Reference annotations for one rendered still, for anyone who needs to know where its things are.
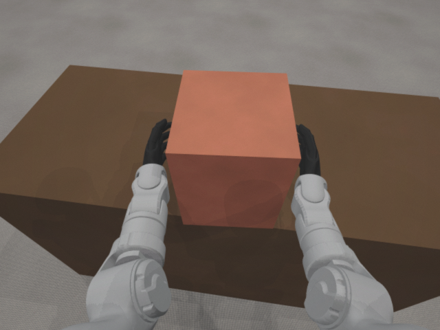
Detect carton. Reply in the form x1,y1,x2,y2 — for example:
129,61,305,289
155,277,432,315
165,70,301,229

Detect robot left upper arm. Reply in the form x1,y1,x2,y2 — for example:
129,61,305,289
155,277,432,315
61,258,172,330

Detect robot right upper arm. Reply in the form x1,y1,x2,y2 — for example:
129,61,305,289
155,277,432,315
304,265,429,330

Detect right robot forearm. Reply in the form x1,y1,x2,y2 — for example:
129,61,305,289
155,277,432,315
291,174,375,281

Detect robot right hand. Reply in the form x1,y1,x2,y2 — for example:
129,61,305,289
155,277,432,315
296,124,320,176

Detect robot left hand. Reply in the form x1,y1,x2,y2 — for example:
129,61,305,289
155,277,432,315
143,119,172,166

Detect left robot forearm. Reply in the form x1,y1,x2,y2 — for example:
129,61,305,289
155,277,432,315
86,164,170,317

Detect pedestal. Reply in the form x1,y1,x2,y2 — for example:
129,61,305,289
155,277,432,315
0,65,440,312

